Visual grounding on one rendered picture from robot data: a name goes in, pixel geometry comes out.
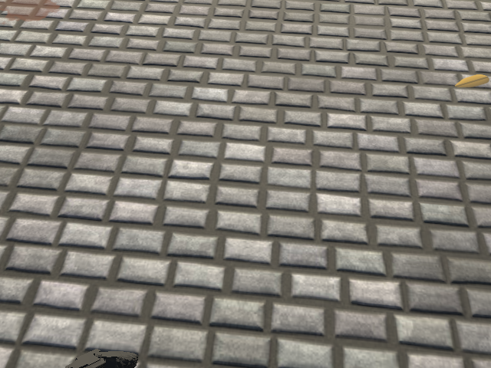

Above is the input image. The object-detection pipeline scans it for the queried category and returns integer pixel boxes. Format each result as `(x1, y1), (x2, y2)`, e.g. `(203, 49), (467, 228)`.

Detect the left robot hand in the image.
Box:
(65, 349), (138, 368)

